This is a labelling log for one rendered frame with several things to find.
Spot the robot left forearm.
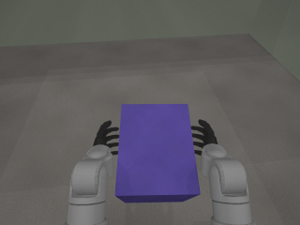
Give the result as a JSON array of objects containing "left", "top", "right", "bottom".
[{"left": 63, "top": 144, "right": 114, "bottom": 225}]

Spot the robot right forearm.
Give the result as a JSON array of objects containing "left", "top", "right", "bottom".
[{"left": 200, "top": 143, "right": 257, "bottom": 225}]

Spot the right robot hand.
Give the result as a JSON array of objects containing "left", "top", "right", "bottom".
[{"left": 191, "top": 119, "right": 218, "bottom": 156}]

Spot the carton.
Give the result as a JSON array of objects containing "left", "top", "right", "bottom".
[{"left": 114, "top": 104, "right": 201, "bottom": 203}]

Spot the left robot hand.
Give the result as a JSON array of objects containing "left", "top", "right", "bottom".
[{"left": 93, "top": 120, "right": 119, "bottom": 155}]

